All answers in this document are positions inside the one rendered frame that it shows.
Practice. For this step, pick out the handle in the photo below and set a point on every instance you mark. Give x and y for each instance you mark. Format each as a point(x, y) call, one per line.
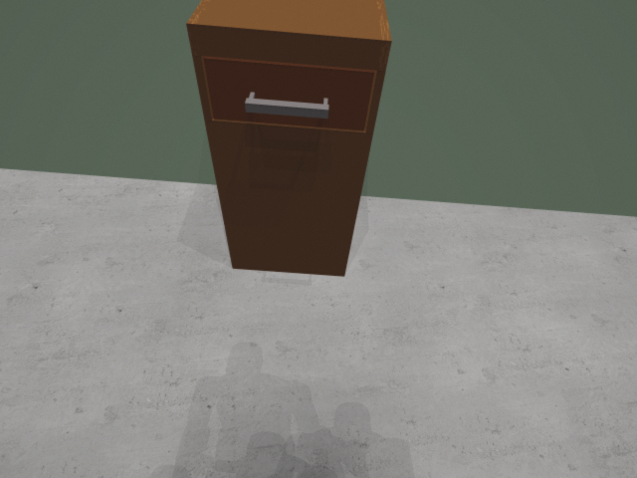
point(285, 108)

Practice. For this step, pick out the cabinet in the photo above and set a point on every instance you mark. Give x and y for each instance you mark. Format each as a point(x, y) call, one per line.
point(289, 194)

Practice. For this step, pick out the drawer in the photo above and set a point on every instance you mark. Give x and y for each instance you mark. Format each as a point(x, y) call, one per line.
point(230, 82)

